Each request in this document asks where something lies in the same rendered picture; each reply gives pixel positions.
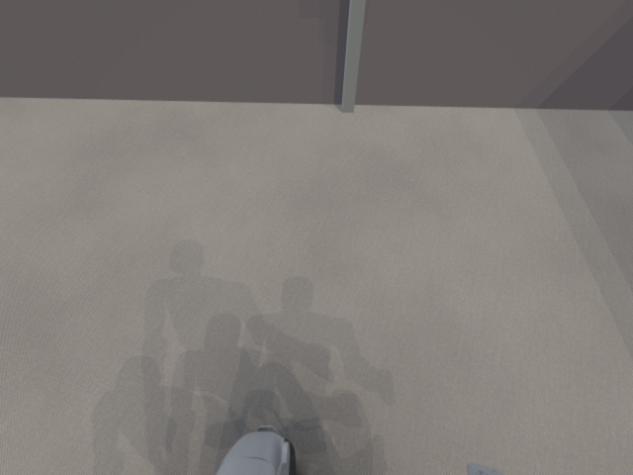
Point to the robot left thigh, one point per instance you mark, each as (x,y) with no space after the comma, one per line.
(257,453)

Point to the panel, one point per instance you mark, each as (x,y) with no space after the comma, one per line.
(353,47)

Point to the left robot shin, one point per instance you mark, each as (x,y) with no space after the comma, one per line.
(268,428)

